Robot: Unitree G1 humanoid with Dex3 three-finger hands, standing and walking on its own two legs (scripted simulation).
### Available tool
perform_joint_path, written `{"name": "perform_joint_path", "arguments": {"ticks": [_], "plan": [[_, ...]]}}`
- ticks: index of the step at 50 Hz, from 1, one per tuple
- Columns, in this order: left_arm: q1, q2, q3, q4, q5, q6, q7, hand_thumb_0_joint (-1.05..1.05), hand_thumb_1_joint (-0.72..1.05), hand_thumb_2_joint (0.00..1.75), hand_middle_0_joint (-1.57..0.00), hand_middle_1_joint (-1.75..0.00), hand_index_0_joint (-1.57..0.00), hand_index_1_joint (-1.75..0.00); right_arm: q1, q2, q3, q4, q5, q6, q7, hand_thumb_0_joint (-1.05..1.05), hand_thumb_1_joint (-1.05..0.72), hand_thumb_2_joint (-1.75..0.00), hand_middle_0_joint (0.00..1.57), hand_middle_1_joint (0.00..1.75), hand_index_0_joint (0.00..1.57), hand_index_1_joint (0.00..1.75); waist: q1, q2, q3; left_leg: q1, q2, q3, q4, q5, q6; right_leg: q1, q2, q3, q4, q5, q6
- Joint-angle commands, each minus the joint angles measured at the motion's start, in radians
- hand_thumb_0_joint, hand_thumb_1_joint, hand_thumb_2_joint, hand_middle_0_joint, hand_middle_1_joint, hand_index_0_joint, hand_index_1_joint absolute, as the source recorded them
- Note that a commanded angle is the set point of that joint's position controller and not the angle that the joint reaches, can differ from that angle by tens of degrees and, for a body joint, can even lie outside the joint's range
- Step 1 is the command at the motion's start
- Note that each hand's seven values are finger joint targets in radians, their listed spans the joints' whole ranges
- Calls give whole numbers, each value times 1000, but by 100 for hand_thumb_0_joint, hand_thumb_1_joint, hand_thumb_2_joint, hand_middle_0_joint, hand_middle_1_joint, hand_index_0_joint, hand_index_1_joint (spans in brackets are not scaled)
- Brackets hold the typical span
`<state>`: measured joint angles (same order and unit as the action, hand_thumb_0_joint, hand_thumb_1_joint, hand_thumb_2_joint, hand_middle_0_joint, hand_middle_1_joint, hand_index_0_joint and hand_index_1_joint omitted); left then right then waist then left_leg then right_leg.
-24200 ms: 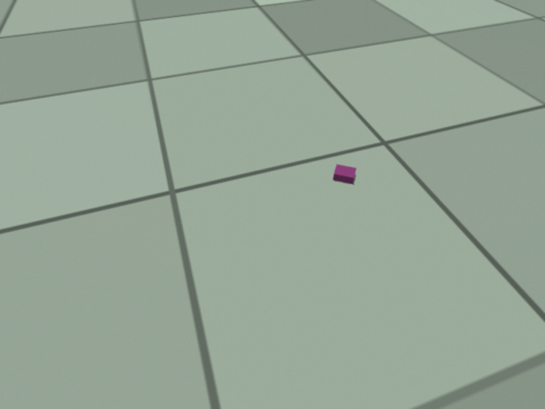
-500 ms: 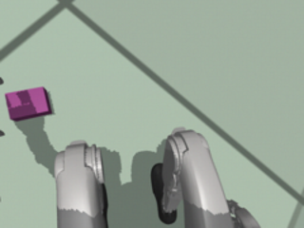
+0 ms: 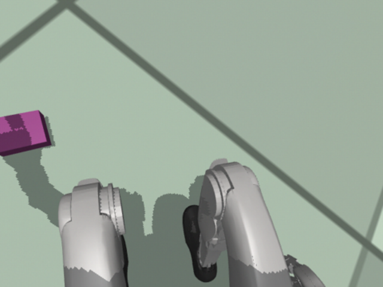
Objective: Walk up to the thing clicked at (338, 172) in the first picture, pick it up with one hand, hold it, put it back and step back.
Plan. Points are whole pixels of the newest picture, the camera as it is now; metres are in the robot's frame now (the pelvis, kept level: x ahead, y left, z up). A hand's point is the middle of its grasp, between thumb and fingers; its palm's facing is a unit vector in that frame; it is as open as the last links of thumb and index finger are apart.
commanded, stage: rise first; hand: left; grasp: from above
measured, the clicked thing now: (20, 133) +0.46 +0.33 -0.29
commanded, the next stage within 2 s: approach in 0.70 s
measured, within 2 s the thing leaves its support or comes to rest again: neither
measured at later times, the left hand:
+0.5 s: hand out of the picture +0.41 +0.38 -0.17, palm faces -0.41 -0.14 -0.90, open 14.1 cm
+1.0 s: hand out of the picture +0.43 +0.36 -0.16, palm faces -0.43 -0.10 -0.90, open 14.2 cm
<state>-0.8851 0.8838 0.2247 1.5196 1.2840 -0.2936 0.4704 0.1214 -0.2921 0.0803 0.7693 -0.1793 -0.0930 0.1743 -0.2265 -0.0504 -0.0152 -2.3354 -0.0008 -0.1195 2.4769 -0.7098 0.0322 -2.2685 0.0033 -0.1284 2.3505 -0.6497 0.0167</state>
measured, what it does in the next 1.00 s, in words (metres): stands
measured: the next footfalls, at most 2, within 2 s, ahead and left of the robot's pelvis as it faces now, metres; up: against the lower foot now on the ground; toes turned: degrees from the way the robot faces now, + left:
none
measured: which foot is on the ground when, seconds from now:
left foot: down 0.00-1.00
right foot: down 0.00-1.00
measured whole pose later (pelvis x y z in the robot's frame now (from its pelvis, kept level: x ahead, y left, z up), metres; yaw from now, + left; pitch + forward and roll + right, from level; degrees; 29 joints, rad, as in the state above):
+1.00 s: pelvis +0.00 +0.00 +0.01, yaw +0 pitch +33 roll -9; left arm -0.92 0.85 0.14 1.48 1.25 -0.25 0.43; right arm 0.13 -0.29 0.08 0.76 -0.16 -0.11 0.19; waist -0.23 -0.03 -0.03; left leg -2.33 0.00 -0.11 2.45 -0.71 0.03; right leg -2.27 0.00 -0.12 2.33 -0.65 0.01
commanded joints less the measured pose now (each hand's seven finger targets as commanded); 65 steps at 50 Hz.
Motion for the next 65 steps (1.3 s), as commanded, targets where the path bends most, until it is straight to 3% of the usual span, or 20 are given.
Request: {"name": "perform_joint_path", "arguments": {"ticks": [1, 4, 8, 13, 18, 19, 22, 23, 24, 28, 30, 32, 34, 42, 45, 52, 60, 61, 62, 65], "plan": [[-255, 298, 39, -123, -17, 6, 49, 0, -57, 103, -8, -101, -7, -102, 181, -274, -73, -5, 1, -9, -5, 0, -90, -90, 20, 30, 20, 30, 5, 385, -621, 540, -7, 23, -314, 163, -6, 249, 33, -62, -190, 143, -39], [-289, 323, 35, -160, -9, 12, 44, 0, -58, 103, -9, -100, -7, -102, 202, -282, -74, -3, 2, -16, 2, 0, -90, -90, 20, 30, 20, 30, -10, 398, -628, 556, -5, 27, -298, 218, -7, 257, 32, -59, -181, 192, -38], [-232, 320, 47, -141, -23, 23, 39, 0, -56, 102, -9, -101, -8, -102, 208, -277, -68, -6, 2, -18, 9, 0, -90, -90, 20, 30, 20, 30, 3, 381, -653, 548, -9, 43, -281, 255, -3, 310, 35, -51, -189, 228, -40], [-226, 326, 63, -169, -49, 30, 16, 0, -56, 102, -8, -102, -7, -102, 205, -282, -73, -16, 2, -16, 12, 0, -90, -90, 20, 30, 20, 30, 11, 402, -662, 553, -7, 31, -307, 218, -6, 297, 31, -57, -193, 192, -40], [-237, 322, 51, -198, -50, 24, -3, 0, -57, 103, -8, -100, -7, -102, 194, -287, -83, -39, 11, -12, 15, 0, -90, -90, 20, 30, 20, 30, 0, 368, -649, 519, -7, 33, -297, 208, -1, 304, 33, -53, -201, 196, -46], [-215, 286, 25, -175, -47, 24, -9, 0, -56, 102, -8, -101, -7, -102, 202, -273, -78, -22, 13, -9, 15, 0, -90, -90, 20, 30, 20, 30, 7, 360, -641, 507, -10, 43, -291, 195, 1, 310, 36, -47, -212, 186, -47], [-234, 346, 68, -175, -40, 16, -12, 0, -56, 102, -9, -101, -8, -102, 214, -284, -76, -32, 10, -10, 13, 0, -90, -90, 20, 30, 20, 30, -2, 330, -634, 488, -11, 50, -277, 221, 5, 336, 35, -46, -216, 203, -43], [-256, 282, 10, -158, -40, 13, -20, 0, -56, 102, -10, -99, -8, -101, 216, -275, -71, -26, 13, -12, 15, 0, -90, -90, 20, 30, 20, 30, -16, 324, -604, 483, -11, 47, -276, 198, 4, 310, 35, -44, -218, 184, -45], [-260, 253, -2, -151, -57, 5, -22, 0, -54, 101, -10, -100, -9, -101, 201, -270, -71, -25, 14, -13, 15, 0, -90, -90, 20, 30, 20, 30, -18, 328, -597, 486, -8, 34, -291, 170, 3, 287, 35, -51, -218, 159, -45], [-237, 353, 54, -142, -29, -2, -18, 0, -52, 99, -12, -99, -11, -100, 209, -288, -72, -28, 11, -14, 10, 0, -90, -90, 20, 30, 20, 30, 3, 338, -609, 490, -12, 41, -290, 166, 2, 309, 34, -50, -219, 154, -45], [-269, 288, -3, -134, -32, -7, -20, 0, -53, 100, -12, -99, -11, -100, 194, -272, -64, -23, 16, -14, 12, 0, -90, -90, 20, 30, 20, 30, -9, 351, -592, 494, -9, 37, -296, 139, -1, 276, 37, -52, -220, 130, -47], [-284, 302, 7, -153, -28, -8, -16, 0, -53, 100, -11, -100, -10, -101, 200, -284, -64, -22, 15, -17, 9, 0, -90, -90, 20, 30, 20, 30, -13, 377, -594, 529, -8, 21, -312, 151, -5, 258, 33, -61, -208, 139, -41], [-261, 332, 39, -172, -36, -7, -4, 0, -53, 100, -11, -98, -10, -99, 188, -285, -72, -25, 19, -15, 7, 0, -90, -90, 20, 30, 20, 30, 13, 400, -636, 558, -8, 14, -323, 168, -11, 260, 30, -65, -194, 149, -41], [-266, 293, 13, -208, -37, 23, 2, 0, -60, 104, -7, -102, -5, -104, 206, -276, -82, -18, 25, -13, 12, 0, -90, -90, 20, 30, 20, 30, 2, 401, -658, 564, -9, 43, -310, 218, -7, 282, 31, -47, -208, 201, -48], [-290, 194, -44, -195, -52, 33, 2, 0, -60, 105, -7, -102, -5, -104, 216, -267, -82, -14, 22, -17, 13, 0, -89, -90, 20, 30, 20, 30, -30, 377, -644, 544, -9, 42, -311, 201, -2, 287, 33, -51, -229, 198, -44], [-450, 127, -129, -106, -48, 45, 10, 0, -59, 104, -7, -104, -6, -105, 254, -277, -59, -2, 20, -32, 7, 0, -89, -89, 20, 30, 20, 30, -106, 303, -594, 484, -8, 33, -278, 174, 3, 272, 41, -56, -239, 183, -46], [-447, 287, -27, -22, 23, 102, 103, 0, -60, 105, -8, -102, -6, -104, 246, -295, -13, -43, 6, -51, 15, 0, -90, -90, 20, 30, 20, 30, -65, 452, -650, 557, -10, 53, -291, 237, -12, 311, 41, -58, -198, 233, -52], [-434, 318, 7, -48, 14, 113, 117, 0, -60, 105, -8, -101, -6, -103, 233, -299, -12, -54, 9, -48, 14, 0, -89, -89, 20, 30, 20, 30, -45, 470, -699, 578, -8, 52, -292, 258, -13, 329, 39, -59, -190, 249, -54], [-440, 317, -11, -45, 15, 126, 122, 0, -60, 104, -9, -101, -7, -103, 226, -297, -7, -65, 9, -53, 19, 0, -90, -90, 20, 30, 20, 30, -55, 486, -698, 570, -7, 60, -281, 260, -12, 336, 41, -51, -185, 260, -59], [-399, 353, 26, -65, -15, 166, 124, 0, -60, 105, -8, -99, -6, -101, 217, -302, -8, -76, 20, -52, 24, 0, -90, -89, 20, 30, 20, 30, -33, 453, -726, 525, -5, 76, -260, 272, 2, 382, 48, -36, -201, 280, -54]]}}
